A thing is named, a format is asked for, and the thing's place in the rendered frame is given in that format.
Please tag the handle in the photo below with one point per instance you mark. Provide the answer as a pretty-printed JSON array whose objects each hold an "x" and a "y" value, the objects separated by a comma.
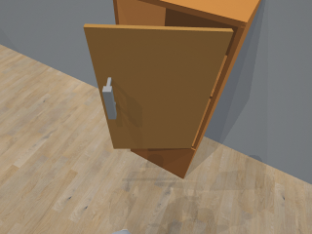
[{"x": 109, "y": 100}]

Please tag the cupboard door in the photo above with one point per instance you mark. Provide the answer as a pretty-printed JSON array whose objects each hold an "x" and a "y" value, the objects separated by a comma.
[{"x": 162, "y": 78}]

